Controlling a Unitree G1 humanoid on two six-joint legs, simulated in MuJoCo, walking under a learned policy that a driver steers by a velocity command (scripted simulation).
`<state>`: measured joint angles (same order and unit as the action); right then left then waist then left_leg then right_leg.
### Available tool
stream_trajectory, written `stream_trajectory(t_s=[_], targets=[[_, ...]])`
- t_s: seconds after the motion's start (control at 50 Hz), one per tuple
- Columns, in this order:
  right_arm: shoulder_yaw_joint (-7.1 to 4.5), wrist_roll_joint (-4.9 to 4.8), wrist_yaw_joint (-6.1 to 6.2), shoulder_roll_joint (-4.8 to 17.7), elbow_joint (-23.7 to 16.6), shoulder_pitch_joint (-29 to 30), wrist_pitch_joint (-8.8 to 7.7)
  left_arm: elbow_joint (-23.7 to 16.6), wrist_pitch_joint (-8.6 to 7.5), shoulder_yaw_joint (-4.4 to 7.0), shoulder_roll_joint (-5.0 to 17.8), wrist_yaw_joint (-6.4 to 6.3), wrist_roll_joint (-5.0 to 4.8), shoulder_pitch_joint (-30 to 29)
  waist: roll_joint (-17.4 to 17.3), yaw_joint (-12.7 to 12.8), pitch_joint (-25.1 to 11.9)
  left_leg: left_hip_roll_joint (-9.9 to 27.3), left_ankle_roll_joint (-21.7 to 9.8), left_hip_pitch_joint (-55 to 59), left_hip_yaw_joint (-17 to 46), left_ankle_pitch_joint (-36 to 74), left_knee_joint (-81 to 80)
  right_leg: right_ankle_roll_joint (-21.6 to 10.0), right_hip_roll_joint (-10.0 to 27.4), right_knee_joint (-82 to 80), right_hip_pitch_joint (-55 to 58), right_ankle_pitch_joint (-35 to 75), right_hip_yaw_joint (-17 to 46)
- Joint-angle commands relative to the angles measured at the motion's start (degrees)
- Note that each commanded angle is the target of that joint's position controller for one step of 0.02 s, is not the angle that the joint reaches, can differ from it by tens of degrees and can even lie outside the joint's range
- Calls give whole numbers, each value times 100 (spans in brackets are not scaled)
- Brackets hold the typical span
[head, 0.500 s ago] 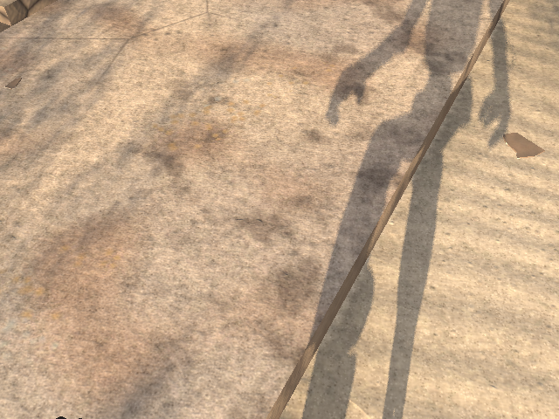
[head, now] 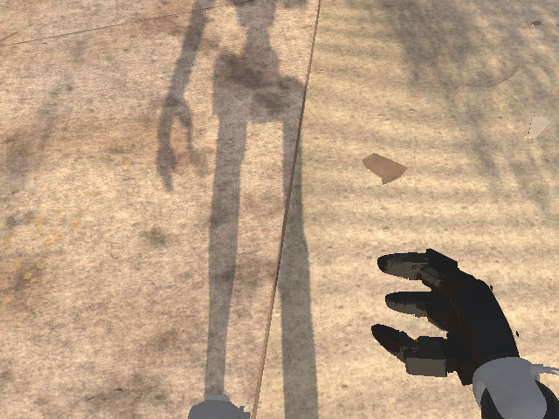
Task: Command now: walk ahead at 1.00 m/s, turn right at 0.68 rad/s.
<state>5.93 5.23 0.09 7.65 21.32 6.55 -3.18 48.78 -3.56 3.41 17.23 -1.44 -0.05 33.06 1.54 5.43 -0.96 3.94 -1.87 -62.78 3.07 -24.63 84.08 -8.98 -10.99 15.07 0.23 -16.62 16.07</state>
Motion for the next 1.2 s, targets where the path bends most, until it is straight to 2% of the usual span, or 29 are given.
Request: stream_trajectory(t_s=[0.02,0.06,0.08,0.1,0.12,0.18,0.3,0.42,0.46,0.5,0.52,0.54,0.56,0.6,0.62,0.7,0.74,0.78,0.82,0.84,0.86,0.88,0.9,0.92,0.96,1.06,1.12,1.16,1.2], targets=[[-276,-77,-3,580,100,-638,133,-534,-103,237,1019,199,-66,-549,-174,-639,-409,-738,-212,3703,-1728,-538,-1062,-815,1451,-312,-2192,6370,29],[-736,-125,106,1162,795,-3025,62,-551,-281,279,1088,257,-59,-832,-31,-1691,-1536,-607,-764,6050,-434,-1097,-1998,-227,1324,2828,-2547,8908,-207],[-1071,-27,142,1971,1083,-4084,8,-881,-328,267,899,270,-137,-1354,-1381,-2163,-2392,597,-1448,6789,2512,-2915,-3643,245,499,5614,-3306,5634,-516],[-1084,-176,150,2134,1207,-3589,60,-1161,-353,124,415,378,158,-1712,-2421,-1744,-2050,1003,-1660,6526,5271,-2893,-5701,249,-72,6335,-3992,610,-333],[-979,-394,168,1693,1218,-2649,105,-1130,-303,108,367,394,350,-1634,-1643,-1346,-816,1087,-2032,6009,5801,-2801,-5592,315,147,7187,-4995,212,-122],[-869,-318,213,977,1757,-2147,-24,-1628,-18,-35,35,338,325,-2058,-63,-358,538,703,-1513,3423,4030,-1626,-5556,585,944,6266,-4490,-251,-355],[-1079,-452,248,1456,1956,-2058,-83,-2031,206,-180,238,435,125,-2458,-497,-88,105,-344,-1091,2380,1376,-73,-5561,1076,1359,3296,-2042,1893,-1087],[-1238,-151,189,1642,2075,-3036,109,-1723,-75,-158,325,328,54,-2216,-261,-443,-106,-615,-812,5067,1469,963,-3668,968,1505,555,-1456,3196,-1157],[-1243,-420,187,1595,2157,-3204,226,-1297,-99,-30,446,123,132,-1219,167,-49,-496,-837,-762,4743,1114,1306,-1413,999,1632,-302,154,4464,-1462],[-1058,-697,190,886,1718,-2785,153,-904,-105,21,672,160,449,78,1035,260,-761,-1078,-579,1674,741,-1918,2291,1264,2456,2151,2481,5967,-881],[-962,-862,266,654,1398,-3327,64,-989,-128,35,656,238,516,-31,1822,-272,-1224,-665,-437,527,286,-1603,3206,1286,3175,2746,3070,7263,-154],[-873,-732,302,532,1498,-3391,59,-1093,-101,150,766,243,485,-142,1697,-288,-1483,-522,-349,83,-95,-994,3913,816,3560,2070,2706,5006,485],[-812,-512,264,503,1363,-2652,107,-1092,-111,148,794,172,484,-422,1320,-290,-1075,-493,-212,-411,-292,-395,4017,97,3794,928,1789,1993,1096],[-751,-337,179,348,750,-774,216,-545,-347,-2,367,89,383,-350,896,-264,189,-305,-543,-1363,70,-340,5441,-247,3960,233,617,1792,1212],[-687,-340,112,208,629,-431,281,-161,-424,-64,63,86,343,-121,231,-431,537,-288,-765,-1667,608,-692,5472,-15,3864,345,292,2182,553],[-517,-513,-35,2,263,-122,452,232,-393,-232,-229,146,194,-888,405,-1401,1383,-391,-968,-1662,347,-450,4024,844,3132,-904,-1225,455,-1526],[-413,-445,-102,97,160,435,495,277,-299,-327,-361,69,129,-766,-180,-1172,1726,-518,-812,-453,-902,-154,1992,820,2259,-1599,-2115,1666,-2743],[-363,-334,-249,104,474,-271,408,122,-324,-298,81,-71,4,-680,-301,-1299,832,-758,-959,2384,-1945,395,542,822,2026,-967,-2440,6508,-3503],[-508,-446,-262,439,722,-1102,407,-131,-374,-1,1287,-186,-9,-597,617,-1657,-522,-1085,-1033,3593,-1884,136,-409,674,2562,990,-1118,10715,-3176],[-648,-520,-233,703,1007,-1945,387,-306,-282,146,1520,-155,54,-650,1125,-1930,-1023,-1390,-1195,4243,-1521,-830,-1000,604,2767,2720,-719,11729,-2913],[-915,-559,-177,1238,1187,-2853,316,-625,-206,298,1648,-13,-8,-915,1018,-2446,-1439,-1344,-1764,5851,-37,-1183,-2325,593,2436,5748,-1798,9610,-2689],[-1099,-619,-110,1849,1185,-1837,292,-1074,-285,-6,252,302,181,-1146,-1252,-1442,-1412,-222,-2410,6276,3054,-731,-4029,889,959,8327,-3922,120,-2351],[-1238,-567,-53,2166,1107,-2019,437,-1759,-473,0,331,474,274,-1677,-989,-1384,-1750,106,-2659,6615,5370,-1084,-5473,841,679,8994,-4949,483,-1177],[-1251,-548,2,2146,1337,-2141,375,-1897,-568,-29,301,517,301,-1805,-444,-1177,-1088,340,-2366,6361,5519,-1319,-6071,758,955,8892,-5436,579,-965],[-1140,-336,124,1593,1672,-2143,190,-1989,-494,-224,-115,361,337,-1928,313,-587,519,69,-1940,4551,4294,579,-5690,840,1192,8182,-5604,9,-1022],[-1025,-349,149,1540,1908,-1623,-131,-2562,-27,-309,62,172,271,-2682,-193,-112,949,-664,-1818,2688,2181,846,-6472,1061,1441,5535,-4587,-1547,-1385],[-1107,-488,68,1611,1932,-1809,-315,-2287,-81,-377,-202,302,-2,-2063,-209,-203,-199,-870,-1571,2076,1436,1815,-7200,1116,1360,3121,-449,2097,-1819],[-1271,-403,-50,2179,1992,-2050,-418,-1845,-83,-147,261,286,23,-1381,-130,13,-891,-806,-1329,4343,1104,4704,-6262,901,904,2517,-319,1646,-2084],[-1323,-302,-124,2206,1832,-1557,-395,-1309,-46,153,702,159,-89,145,-480,1105,-1373,-697,-785,5442,654,6573,-3693,708,908,1437,439,1969,-2423]])
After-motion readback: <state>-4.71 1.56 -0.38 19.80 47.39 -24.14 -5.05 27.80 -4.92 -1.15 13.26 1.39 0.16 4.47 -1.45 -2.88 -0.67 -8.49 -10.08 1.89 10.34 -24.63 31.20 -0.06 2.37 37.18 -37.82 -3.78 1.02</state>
